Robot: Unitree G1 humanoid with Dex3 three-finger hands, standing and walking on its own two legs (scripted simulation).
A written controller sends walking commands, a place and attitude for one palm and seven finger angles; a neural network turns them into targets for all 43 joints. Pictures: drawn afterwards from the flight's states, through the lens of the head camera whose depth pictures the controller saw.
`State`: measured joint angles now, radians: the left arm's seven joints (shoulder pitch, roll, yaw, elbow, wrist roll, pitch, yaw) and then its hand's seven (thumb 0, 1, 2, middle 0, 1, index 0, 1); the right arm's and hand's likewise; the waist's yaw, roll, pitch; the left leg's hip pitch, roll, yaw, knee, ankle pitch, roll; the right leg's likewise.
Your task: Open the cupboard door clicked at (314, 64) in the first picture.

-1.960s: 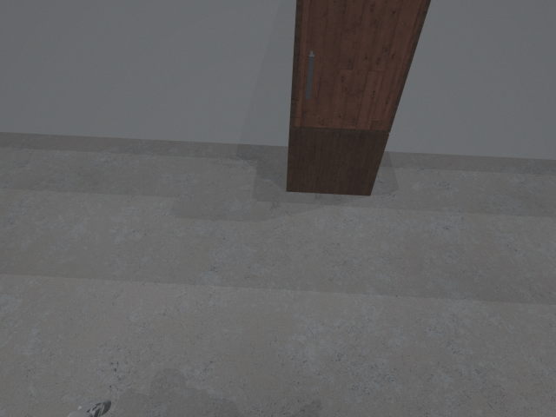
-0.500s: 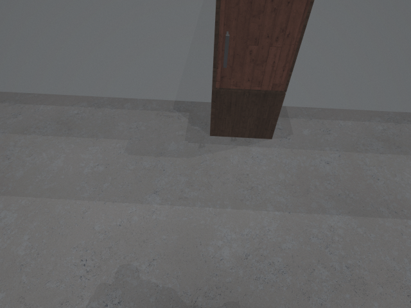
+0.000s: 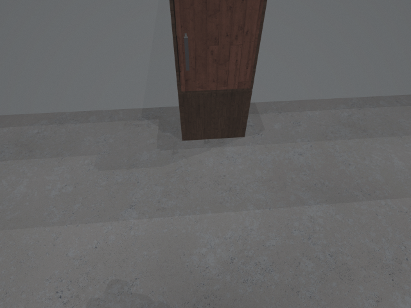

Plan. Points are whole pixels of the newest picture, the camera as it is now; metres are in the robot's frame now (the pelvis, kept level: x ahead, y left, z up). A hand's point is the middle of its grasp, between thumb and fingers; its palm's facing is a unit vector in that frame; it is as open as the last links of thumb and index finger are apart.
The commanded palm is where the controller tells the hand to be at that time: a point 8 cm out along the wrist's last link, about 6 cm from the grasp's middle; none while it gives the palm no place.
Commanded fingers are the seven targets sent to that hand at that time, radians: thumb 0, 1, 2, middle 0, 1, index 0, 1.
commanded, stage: walk to a spot facing it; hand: left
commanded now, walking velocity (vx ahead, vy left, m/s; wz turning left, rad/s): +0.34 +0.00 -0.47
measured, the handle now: (186, 52) +1.26 +0.19 -0.10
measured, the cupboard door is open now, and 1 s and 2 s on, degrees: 0 0 0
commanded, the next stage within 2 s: turn to face it in 1.04 s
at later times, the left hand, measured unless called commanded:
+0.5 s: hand out of the picture +0.14 +0.18 -0.18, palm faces -0.04 -0.99 -0.16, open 7.4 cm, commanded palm none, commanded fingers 0.00 0.90 0.90 -0.20 -0.30 -0.20 -0.30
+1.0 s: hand (184, 168) +0.56 +0.11 -0.16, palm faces -0.45 -0.88 -0.16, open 7.4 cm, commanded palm none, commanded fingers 0.00 0.90 0.90 -0.20 -0.30 -0.20 -0.30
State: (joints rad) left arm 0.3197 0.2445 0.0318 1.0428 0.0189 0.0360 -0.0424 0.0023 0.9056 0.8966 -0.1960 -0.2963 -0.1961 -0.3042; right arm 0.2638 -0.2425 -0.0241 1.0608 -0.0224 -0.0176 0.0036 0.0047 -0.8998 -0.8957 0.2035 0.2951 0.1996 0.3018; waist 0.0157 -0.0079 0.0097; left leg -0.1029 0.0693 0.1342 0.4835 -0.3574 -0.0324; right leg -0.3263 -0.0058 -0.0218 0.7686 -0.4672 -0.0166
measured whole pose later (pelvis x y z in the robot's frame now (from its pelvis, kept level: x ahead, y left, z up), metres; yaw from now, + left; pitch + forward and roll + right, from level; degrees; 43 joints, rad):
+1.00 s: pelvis +0.38 -0.01 +0.01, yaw -26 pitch +0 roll +0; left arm 0.13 0.20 0.08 0.95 0.03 0.04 -0.05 0.00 0.91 0.90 -0.19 -0.30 -0.19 -0.30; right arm 0.44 -0.16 -0.04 1.09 -0.02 -0.07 -0.02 0.00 -0.91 -0.90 0.20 0.29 0.19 0.30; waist -0.05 -0.03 0.06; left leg 0.02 0.08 0.39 0.35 -0.35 0.00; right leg -0.61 -0.12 -0.10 0.85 -0.14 0.01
